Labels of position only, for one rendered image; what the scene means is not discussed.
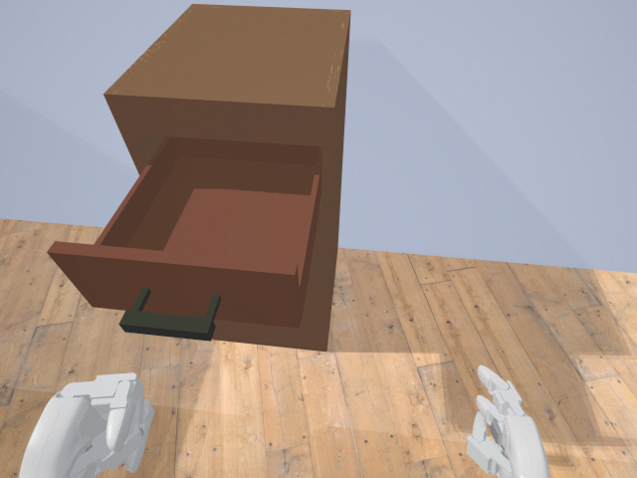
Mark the cabinet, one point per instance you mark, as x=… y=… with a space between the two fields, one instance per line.
x=256 y=74

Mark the handle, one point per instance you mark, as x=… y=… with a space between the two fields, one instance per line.
x=194 y=328

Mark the drawer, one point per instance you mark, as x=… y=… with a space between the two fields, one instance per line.
x=207 y=216

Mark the right robot hand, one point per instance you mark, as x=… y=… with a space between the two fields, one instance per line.
x=511 y=428

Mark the left robot hand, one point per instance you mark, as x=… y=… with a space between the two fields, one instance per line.
x=105 y=413

